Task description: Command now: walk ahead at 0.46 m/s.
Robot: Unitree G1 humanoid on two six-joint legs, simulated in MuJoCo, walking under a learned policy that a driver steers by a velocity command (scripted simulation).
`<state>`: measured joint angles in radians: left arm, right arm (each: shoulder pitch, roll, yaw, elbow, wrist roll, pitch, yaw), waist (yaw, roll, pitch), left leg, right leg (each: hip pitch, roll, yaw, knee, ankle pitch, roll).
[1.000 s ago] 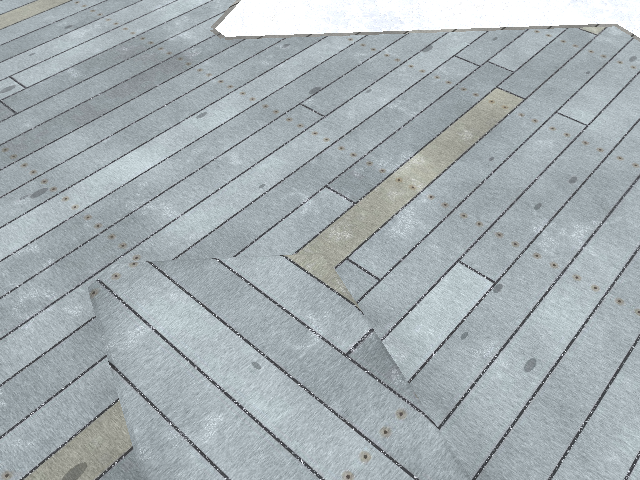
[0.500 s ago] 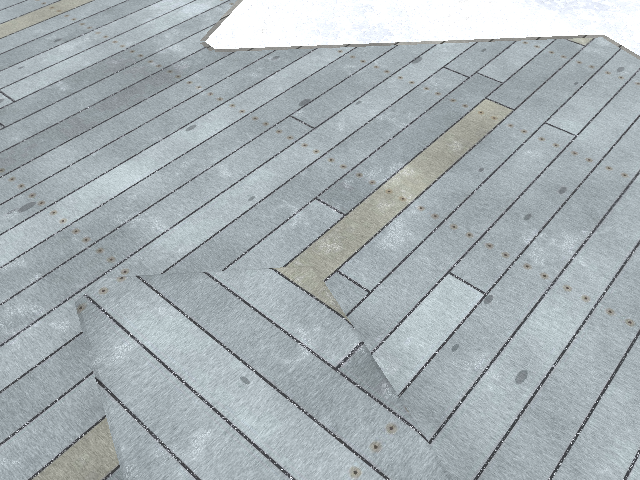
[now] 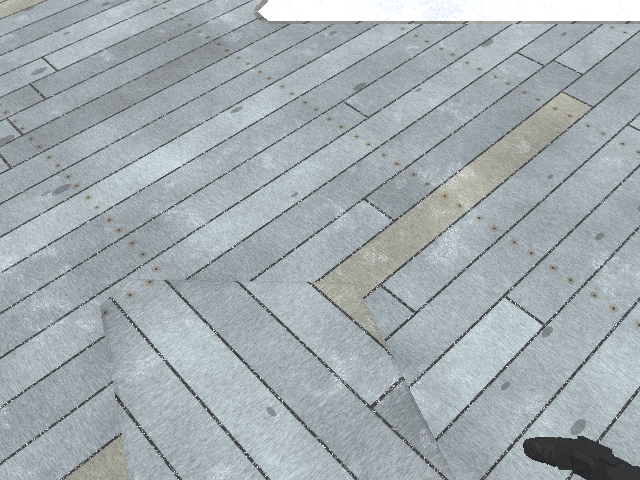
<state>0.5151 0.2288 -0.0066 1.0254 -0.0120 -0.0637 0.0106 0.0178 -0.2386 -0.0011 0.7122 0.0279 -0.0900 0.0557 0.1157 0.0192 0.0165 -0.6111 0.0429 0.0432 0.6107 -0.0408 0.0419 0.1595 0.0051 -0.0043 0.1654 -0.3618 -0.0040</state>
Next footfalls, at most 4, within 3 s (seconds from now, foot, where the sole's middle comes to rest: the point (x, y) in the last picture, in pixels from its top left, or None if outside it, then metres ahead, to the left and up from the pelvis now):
0.06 left None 0.22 0.12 -0.77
0.56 right None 0.48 -0.08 -0.77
1.12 left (311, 323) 0.82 0.16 -0.77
1.76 right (425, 320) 0.94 -0.12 -0.89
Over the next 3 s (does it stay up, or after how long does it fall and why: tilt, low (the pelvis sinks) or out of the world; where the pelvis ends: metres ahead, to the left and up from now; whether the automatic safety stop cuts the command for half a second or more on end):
stays up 1.14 -0.18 -0.11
